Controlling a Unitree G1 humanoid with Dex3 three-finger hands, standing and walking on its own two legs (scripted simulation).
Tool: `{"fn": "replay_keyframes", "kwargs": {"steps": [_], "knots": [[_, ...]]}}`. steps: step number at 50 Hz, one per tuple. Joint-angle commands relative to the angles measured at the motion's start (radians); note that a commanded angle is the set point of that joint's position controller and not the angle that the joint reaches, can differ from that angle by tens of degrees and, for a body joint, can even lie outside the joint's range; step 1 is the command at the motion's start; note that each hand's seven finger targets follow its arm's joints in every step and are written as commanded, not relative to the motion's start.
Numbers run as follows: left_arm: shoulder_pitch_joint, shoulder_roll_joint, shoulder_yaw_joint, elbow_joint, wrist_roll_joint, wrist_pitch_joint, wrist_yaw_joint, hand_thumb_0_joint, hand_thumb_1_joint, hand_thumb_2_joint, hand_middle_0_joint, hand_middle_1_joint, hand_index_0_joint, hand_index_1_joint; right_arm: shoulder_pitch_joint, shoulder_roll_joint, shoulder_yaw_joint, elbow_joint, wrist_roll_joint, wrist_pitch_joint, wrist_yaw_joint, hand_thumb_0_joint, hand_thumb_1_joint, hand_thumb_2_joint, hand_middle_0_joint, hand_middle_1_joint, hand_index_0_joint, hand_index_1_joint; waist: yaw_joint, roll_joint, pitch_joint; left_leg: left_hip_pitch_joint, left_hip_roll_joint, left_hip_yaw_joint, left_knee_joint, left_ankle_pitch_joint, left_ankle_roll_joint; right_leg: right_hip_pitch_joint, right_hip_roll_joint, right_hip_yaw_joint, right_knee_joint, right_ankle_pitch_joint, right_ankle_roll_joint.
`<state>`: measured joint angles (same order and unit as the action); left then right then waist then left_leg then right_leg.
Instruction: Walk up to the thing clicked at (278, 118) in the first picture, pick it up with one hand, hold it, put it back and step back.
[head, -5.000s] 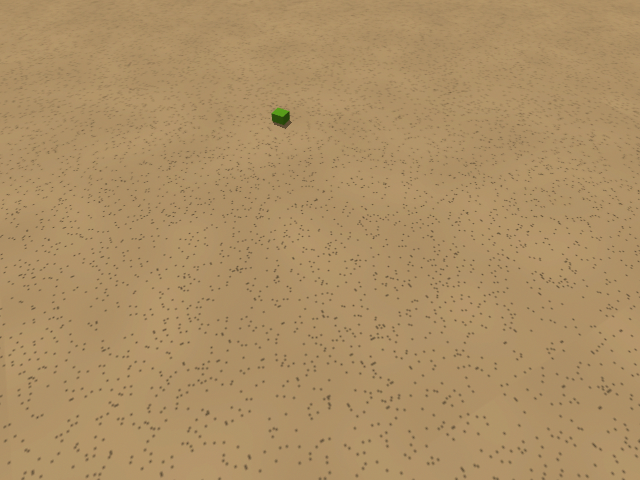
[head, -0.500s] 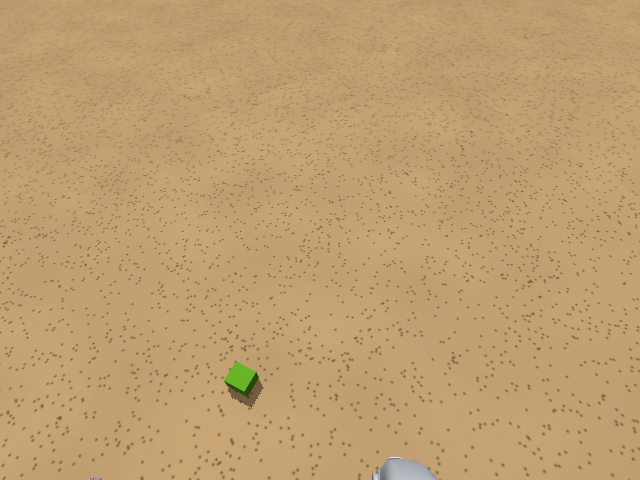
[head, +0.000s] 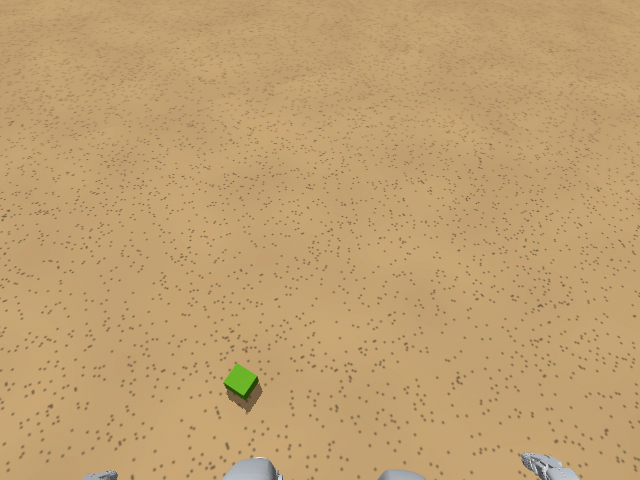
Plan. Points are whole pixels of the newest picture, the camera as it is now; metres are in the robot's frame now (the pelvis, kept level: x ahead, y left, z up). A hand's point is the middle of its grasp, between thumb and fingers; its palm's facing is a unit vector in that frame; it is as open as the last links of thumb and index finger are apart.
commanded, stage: walk up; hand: left
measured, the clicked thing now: (241, 381) +0.45 +0.23 -0.73
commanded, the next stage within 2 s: stand in 1.06 s
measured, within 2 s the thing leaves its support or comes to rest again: neither
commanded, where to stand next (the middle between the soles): +0.08 +0.01 m, yaw +0 degrees
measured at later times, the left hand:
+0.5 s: hand out of the picture +0.09 +0.26 -0.12, palm faces +0.00 -0.93 -0.36, open 7.4 cm
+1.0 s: hand out of the picture +0.11 +0.25 -0.13, palm faces -0.02 -0.94 -0.34, open 7.4 cm
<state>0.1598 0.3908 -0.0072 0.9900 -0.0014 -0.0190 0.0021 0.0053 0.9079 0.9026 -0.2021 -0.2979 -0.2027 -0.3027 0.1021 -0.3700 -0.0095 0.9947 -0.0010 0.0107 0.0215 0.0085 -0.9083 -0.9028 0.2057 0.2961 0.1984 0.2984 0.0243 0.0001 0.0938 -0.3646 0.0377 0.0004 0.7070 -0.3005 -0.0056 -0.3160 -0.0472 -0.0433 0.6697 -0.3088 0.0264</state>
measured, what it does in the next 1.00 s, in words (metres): stands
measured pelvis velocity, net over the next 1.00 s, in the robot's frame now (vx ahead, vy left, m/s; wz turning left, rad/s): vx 0.02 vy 0.00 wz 0.00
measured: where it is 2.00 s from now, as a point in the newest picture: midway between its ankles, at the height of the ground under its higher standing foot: outside the picture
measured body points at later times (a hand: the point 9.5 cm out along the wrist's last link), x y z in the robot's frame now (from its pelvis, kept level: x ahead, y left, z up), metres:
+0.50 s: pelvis +0.02 +0.00 +0.03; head +0.02 -0.01 +0.48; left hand +0.09 +0.31 -0.10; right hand +0.13 -0.30 -0.11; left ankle +0.05 +0.12 -0.72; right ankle +0.03 -0.14 -0.72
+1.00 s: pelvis +0.02 +0.00 +0.03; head +0.03 +0.00 +0.48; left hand +0.11 +0.30 -0.10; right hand +0.10 -0.30 -0.11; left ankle +0.05 +0.12 -0.72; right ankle +0.03 -0.14 -0.72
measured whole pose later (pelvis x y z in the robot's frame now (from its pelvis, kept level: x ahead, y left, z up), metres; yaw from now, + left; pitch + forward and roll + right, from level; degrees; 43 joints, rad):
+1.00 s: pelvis +0.02 +0.00 +0.03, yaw +0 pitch -2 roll +0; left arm 0.07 0.35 0.01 1.16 0.01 -0.01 -0.01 0.00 0.91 0.90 -0.20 -0.30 -0.20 -0.30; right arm 0.09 -0.35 -0.01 1.17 -0.01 0.00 0.02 0.01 -0.91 -0.90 0.21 0.30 0.20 0.30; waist 0.00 0.01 0.04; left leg -0.17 0.02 0.01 0.35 -0.15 -0.01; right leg -0.13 -0.05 -0.05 0.33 -0.16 0.04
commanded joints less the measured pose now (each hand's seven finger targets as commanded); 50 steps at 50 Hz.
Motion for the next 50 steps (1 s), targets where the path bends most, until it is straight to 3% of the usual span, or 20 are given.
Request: {"fn": "replay_keyframes", "kwargs": {"steps": [1,4,8,13,15,26,30,35,42,50], "knots": [[-0.032,0.221,0.049,-0.005,-0.003,-0.025,0.015,0.0,0.9,0.9,-0.2,-0.3,-0.2,-0.3,-0.065,-0.24,-0.049,-0.032,0.0,-0.025,-0.013,0.0,-0.9,-0.9,0.2,0.3,0.2,0.3,-0.012,0.107,-0.114,0.04,0.11,-0.174,-0.279,-0.05,0.077,0.053,-0.042,0.073,-0.145,0.018,-0.064],[-0.031,0.205,0.043,0.039,-0.003,-0.028,0.012,0.0,0.9,0.9,-0.2,-0.3,-0.2,-0.3,-0.105,-0.231,-0.038,-0.013,0.002,-0.028,-0.01,0.0,-0.9,-0.9,0.2,0.3,0.2,0.3,-0.001,0.101,-0.104,0.039,0.123,-0.18,-0.321,-0.039,0.076,0.096,-0.041,0.065,-0.194,0.041,-0.053],[-0.075,0.202,0.039,0.066,-0.004,-0.031,0.009,0.0,0.9,0.9,-0.2,-0.3,-0.2,-0.3,-0.114,-0.223,-0.035,0.02,0.005,-0.03,-0.011,0.0,-0.9,-0.9,0.2,0.3,0.2,0.3,-0.013,0.08,-0.111,0.1,0.107,-0.151,-0.345,0.031,0.054,0.107,-0.063,0.074,-0.25,0.106,-0.046],[-0.1,0.197,0.035,0.098,-0.001,-0.035,0.008,0.0,0.9,0.9,-0.2,-0.3,-0.2,-0.3,-0.121,-0.211,-0.035,0.056,0.01,-0.03,-0.012,0.0,-0.9,-0.9,0.2,0.3,0.2,0.3,-0.019,0.029,-0.162,0.2,0.095,-0.107,-0.332,0.198,0.041,0.145,-0.091,0.08,-0.309,0.206,-0.041],[-0.113,0.194,0.035,0.103,-0.001,-0.033,0.008,0.0,0.9,0.9,-0.2,-0.3,-0.2,-0.3,-0.124,-0.202,-0.034,0.067,0.01,-0.028,-0.012,0.0,-0.9,-0.9,0.2,0.3,0.2,0.3,-0.021,0.005,-0.158,0.211,0.089,-0.096,-0.348,0.214,0.037,0.152,-0.097,0.083,-0.331,0.22,-0.036],[-0.136,0.19,0.044,0.125,0.007,-0.022,0.004,0.0,0.9,0.9,-0.2,-0.3,-0.2,-0.3,-0.126,-0.2,-0.035,0.106,0.002,-0.024,-0.01,0.0,-0.9,-0.9,0.2,0.3,0.2,0.3,-0.017,-0.004,-0.125,0.203,0.085,-0.099,-0.426,0.116,0.024,0.174,-0.103,0.079,-0.394,0.137,-0.033],[-0.145,0.186,0.048,0.123,0.01,-0.021,0.004,0.0,0.9,0.9,-0.2,-0.3,-0.2,-0.3,-0.114,-0.203,-0.036,0.112,0.0,-0.026,-0.011,0.0,-0.9,-0.9,0.2,0.3,0.2,0.3,-0.021,-0.004,-0.135,0.198,0.084,-0.097,-0.428,0.131,0.023,0.195,-0.102,0.077,-0.394,0.166,-0.033],[-0.147,0.182,0.053,0.121,0.009,-0.019,0.005,0.0,0.9,0.9,-0.2,-0.3,-0.2,-0.3,-0.1,-0.195,-0.035,0.113,0.0,-0.03,-0.013,0.0,-0.9,-0.9,0.2,0.3,0.2,0.3,-0.019,0.0,-0.153,0.217,0.091,-0.088,-0.416,0.227,0.022,0.214,-0.103,0.071,-0.389,0.212,-0.032],[-0.149,0.177,0.054,0.116,0.009,-0.012,0.004,0.0,0.9,0.9,-0.2,-0.3,-0.2,-0.3,-0.094,-0.199,-0.037,0.11,-0.004,-0.027,-0.016,0.0,-0.9,-0.9,0.2,0.3,0.2,0.3,-0.023,0.016,-0.112,0.184,0.089,-0.097,-0.44,0.127,0.022,0.189,-0.096,0.074,-0.391,0.164,-0.033],[-0.145,0.173,0.058,0.112,0.011,-0.014,0.004,0.0,0.9,0.9,-0.2,-0.3,-0.2,-0.3,-0.076,-0.194,-0.038,0.106,-0.004,-0.028,-0.016,0.0,-0.9,-0.9,0.2,0.3,0.2,0.3,-0.026,0.011,-0.137,0.206,0.092,-0.093,-0.427,0.169,0.024,0.199,-0.098,0.076,-0.392,0.174,-0.035]]}}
